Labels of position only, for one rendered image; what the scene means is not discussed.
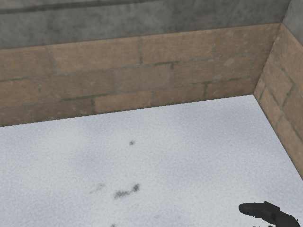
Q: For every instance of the right robot hand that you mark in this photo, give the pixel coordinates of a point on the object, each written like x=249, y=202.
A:
x=269, y=213

